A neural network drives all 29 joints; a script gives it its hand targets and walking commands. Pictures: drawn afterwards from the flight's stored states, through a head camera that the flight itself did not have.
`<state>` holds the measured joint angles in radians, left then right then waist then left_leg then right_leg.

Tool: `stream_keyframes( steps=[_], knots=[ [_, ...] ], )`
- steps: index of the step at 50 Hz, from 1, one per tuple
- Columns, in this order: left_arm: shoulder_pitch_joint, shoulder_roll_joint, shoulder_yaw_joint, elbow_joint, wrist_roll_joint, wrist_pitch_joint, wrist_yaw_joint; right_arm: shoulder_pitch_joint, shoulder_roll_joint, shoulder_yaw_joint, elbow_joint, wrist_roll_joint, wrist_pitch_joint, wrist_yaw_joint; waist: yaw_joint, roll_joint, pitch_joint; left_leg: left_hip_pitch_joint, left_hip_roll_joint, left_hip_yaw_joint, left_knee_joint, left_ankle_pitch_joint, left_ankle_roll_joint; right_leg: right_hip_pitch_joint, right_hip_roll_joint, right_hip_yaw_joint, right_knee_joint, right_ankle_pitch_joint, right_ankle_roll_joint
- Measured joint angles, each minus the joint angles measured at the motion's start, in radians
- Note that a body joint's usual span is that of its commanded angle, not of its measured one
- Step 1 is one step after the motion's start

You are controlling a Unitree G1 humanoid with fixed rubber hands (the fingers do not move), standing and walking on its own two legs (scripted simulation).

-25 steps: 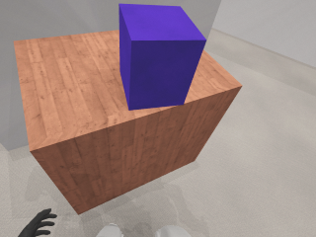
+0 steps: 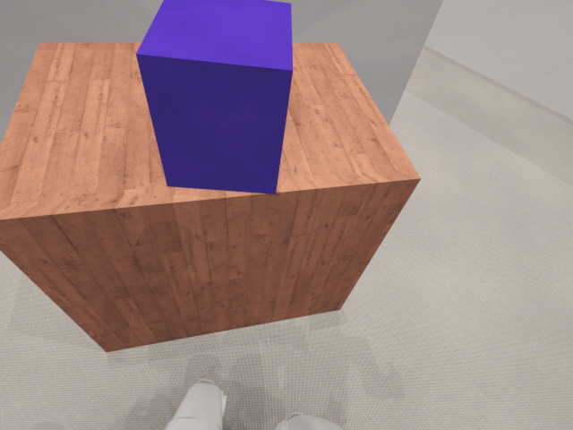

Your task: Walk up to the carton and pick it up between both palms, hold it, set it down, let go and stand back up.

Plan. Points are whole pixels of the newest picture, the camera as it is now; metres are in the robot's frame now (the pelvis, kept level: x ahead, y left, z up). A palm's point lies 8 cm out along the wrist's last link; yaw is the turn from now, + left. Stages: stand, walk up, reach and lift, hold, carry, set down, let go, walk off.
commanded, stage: walk up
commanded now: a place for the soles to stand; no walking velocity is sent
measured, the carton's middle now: (226, 98) +0.62 +0.11 +0.09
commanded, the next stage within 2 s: none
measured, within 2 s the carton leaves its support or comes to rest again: neither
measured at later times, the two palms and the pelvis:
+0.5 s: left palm out of the picture -0.01 +0.06 -0.13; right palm out of the picture +0.10 -0.54 -0.17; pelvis +0.00 -0.23 -0.04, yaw +4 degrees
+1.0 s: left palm out of the picture +0.02 +0.15 -0.12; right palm (565, 420) +0.17 -0.46 -0.12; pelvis +0.03 -0.16 -0.01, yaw +7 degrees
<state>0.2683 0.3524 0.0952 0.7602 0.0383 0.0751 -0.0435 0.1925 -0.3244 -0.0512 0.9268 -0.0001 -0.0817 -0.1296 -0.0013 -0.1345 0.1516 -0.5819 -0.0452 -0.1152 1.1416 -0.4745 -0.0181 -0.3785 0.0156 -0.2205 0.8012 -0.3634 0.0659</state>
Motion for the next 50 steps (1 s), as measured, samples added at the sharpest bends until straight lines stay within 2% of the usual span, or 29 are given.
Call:
stream_keyframes(
  steps=[1, 2, 3, 5, 7, 9, 11, 13, 15, 16, 17, 19, 21, 22, 24, 28, 36, 42, 47, 49, 50],
  knots=[
    [-0.001, -0.004, 0.0, -0.01, 0.003, 0.005, 0.0, 0.011, -0.007, 0.0, -0.004, 0.0, -0.011, 0.001, -0.001, 0.001, 0.009, 0.074, 0.0, 0.013, -0.156, 0.016, 0.01, -0.022, 0.006, -0.002, 0.025, 0.057, 0.021],
    [-0.003, -0.009, 0.0, -0.025, 0.003, 0.006, 0.0, 0.039, -0.022, -0.003, -0.013, 0.0, -0.022, -0.003, -0.002, 0.012, 0.01, 0.153, 0.001, 0.02, -0.313, 0.098, 0.023, -0.071, 0.011, -0.002, 0.1, 0.117, 0.027],
    [-0.006, -0.016, 0.001, -0.047, 0.004, 0.005, 0.0, 0.079, -0.045, -0.011, -0.017, 0.0, -0.029, -0.014, -0.001, 0.034, 0.01, 0.224, 0.003, 0.02, -0.427, 0.183, 0.042, -0.131, 0.016, 0.002, 0.231, 0.066, 0.026],
    [-0.038, -0.003, 0.001, -0.067, 0.004, 0.006, 0.0, 0.141, -0.046, -0.03, -0.016, 0.0, -0.011, -0.045, 0.0, 0.025, 0.037, 0.234, -0.007, 0.022, -0.378, 0.151, 0.035, -0.211, 0.012, 0.079, 0.483, -0.065, 0.021],
    [-0.049, 0.019, 0.001, -0.078, 0.004, 0.009, -0.006, 0.197, -0.046, -0.03, -0.008, 0.0, 0.005, -0.055, 0.001, 0.021, 0.031, 0.242, -0.005, 0.022, -0.315, 0.088, 0.017, -0.245, 0.008, 0.173, 0.673, -0.156, 0.009],
    [-0.049, 0.05, 0.001, -0.08, 0.004, 0.019, -0.018, 0.222, -0.046, -0.03, 0.005, 0.0, 0.012, -0.057, 0.001, 0.02, -0.002, 0.249, 0.013, 0.021, -0.295, 0.055, 0.01, -0.259, -0.01, 0.257, 0.802, -0.176, 0.0],
    [-0.049, 0.086, 0.005, -0.082, 0.003, 0.023, -0.027, 0.214, -0.045, -0.03, 0.005, 0.0, 0.013, -0.052, 0.002, 0.019, -0.039, 0.235, 0.044, 0.017, -0.289, 0.042, 0.007, -0.26, -0.046, 0.317, 0.836, -0.178, -0.018],
    [-0.06, 0.126, 0.009, -0.096, 0.002, 0.022, -0.031, 0.187, -0.045, -0.029, 0.004, 0.0, 0.006, -0.048, 0.003, 0.019, -0.069, 0.184, 0.077, -0.003, -0.27, 0.032, 0.007, -0.254, -0.098, 0.358, 0.773, -0.219, -0.044],
    [-0.078, 0.159, 0.015, -0.113, -0.005, -0.007, -0.032, 0.148, -0.049, -0.029, 0.004, 0.0, 0.0, -0.035, 0.005, 0.026, -0.074, 0.11, 0.108, -0.049, -0.219, 0.022, 0.007, -0.191, -0.146, 0.39, 0.511, -0.261, -0.071],
    [-0.079, 0.169, 0.018, -0.118, -0.011, -0.04, -0.027, 0.121, -0.055, -0.029, 0.005, 0.0, 0.002, -0.026, 0.007, 0.035, -0.063, 0.06, 0.111, -0.087, -0.139, 0.025, 0.008, -0.151, -0.149, 0.39, 0.395, -0.302, -0.029],
    [-0.082, 0.153, 0.019, -0.11, -0.013, -0.072, -0.016, 0.084, -0.071, -0.03, 0.006, 0.0, 0.007, -0.017, 0.006, 0.071, -0.023, 0.024, 0.109, -0.124, -0.013, 0.022, 0.008, -0.151, -0.12, 0.358, 0.434, -0.33, -0.006],
    [-0.068, 0.084, 0.019, -0.069, -0.013, -0.103, -0.001, 0.046, -0.09, -0.029, 0.007, 0.0, 0.016, 0.003, 0.007, 0.132, 0.013, -0.053, 0.057, -0.137, 0.265, -0.019, 0.008, -0.143, -0.088, 0.296, 0.497, -0.342, -0.007],
    [-0.02, 0.006, 0.019, -0.009, -0.015, -0.103, 0.018, 0.041, -0.092, -0.028, 0.006, 0.0, 0.028, 0.036, 0.007, 0.166, -0.008, -0.11, -0.034, -0.129, 0.476, -0.022, 0.008, -0.116, -0.086, 0.247, 0.479, -0.342, -0.014],
    [0.014, -0.025, 0.019, 0.026, -0.015, -0.102, 0.027, 0.036, -0.092, -0.028, 0.006, 0.0, 0.034, 0.052, 0.006, 0.172, -0.022, -0.123, -0.065, -0.111, 0.545, -0.015, 0.008, -0.096, -0.086, 0.235, 0.452, -0.336, -0.014],
    [0.071, -0.074, 0.019, 0.095, -0.015, -0.094, 0.041, 0.021, -0.093, -0.027, 0.005, 0.0, 0.035, 0.069, 0.005, 0.173, -0.037, -0.125, -0.077, -0.061, 0.58, 0.02, 0.008, -0.05, -0.083, 0.223, 0.373, -0.303, -0.019],
    [0.127, -0.129, 0.019, 0.158, -0.015, -0.093, 0.06, -0.005, -0.093, -0.027, 0.005, 0.0, 0.041, 0.089, 0.005, 0.173, -0.032, -0.125, -0.077, -0.043, 0.464, 0.04, 0.008, 0.018, -0.081, 0.198, 0.206, -0.217, -0.021],
    [0.147, -0.121, 0.019, 0.16, -0.015, -0.116, 0.095, -0.073, -0.093, -0.028, 0.005, 0.0, 0.098, 0.116, 0.005, 0.182, 0.003, -0.089, -0.077, -0.044, 0.156, 0.072, 0.008, 0.083, -0.049, 0.184, 0.008, -0.113, -0.023],
    [0.118, -0.085, 0.019, 0.119, -0.015, -0.123, 0.11, -0.06, -0.093, -0.027, 0.005, 0.0, 0.128, 0.119, 0.004, 0.202, -0.007, 0.0, -0.076, -0.044, -0.061, 0.094, 0.008, 0.119, -0.038, 0.158, -0.012, -0.125, -0.069],
    [0.089, -0.07, 0.019, 0.089, -0.015, -0.123, 0.113, -0.076, -0.093, -0.027, 0.005, 0.0, 0.133, 0.141, 0.004, 0.223, -0.013, 0.048, -0.058, -0.043, -0.182, 0.094, 0.012, 0.141, -0.042, 0.143, -0.012, -0.143, -0.032],
    [0.071, -0.058, 0.019, 0.089, -0.015, -0.123, 0.112, -0.077, -0.093, -0.027, 0.005, 0.0, 0.133, 0.148, 0.004, 0.22, -0.015, 0.077, -0.048, -0.038, -0.256, 0.113, 0.032, 0.149, -0.054, 0.141, -0.008, -0.153, -0.013],
    [0.055, -0.05, 0.019, 0.092, -0.015, -0.121, 0.11, -0.076, -0.093, -0.027, 0.005, 0.0, 0.129, 0.152, 0.004, 0.207, -0.008, 0.084, -0.061, -0.024, -0.259, 0.14, 0.055, 0.15, -0.074, 0.142, 0.013, -0.155, -0.011]
  ],
)
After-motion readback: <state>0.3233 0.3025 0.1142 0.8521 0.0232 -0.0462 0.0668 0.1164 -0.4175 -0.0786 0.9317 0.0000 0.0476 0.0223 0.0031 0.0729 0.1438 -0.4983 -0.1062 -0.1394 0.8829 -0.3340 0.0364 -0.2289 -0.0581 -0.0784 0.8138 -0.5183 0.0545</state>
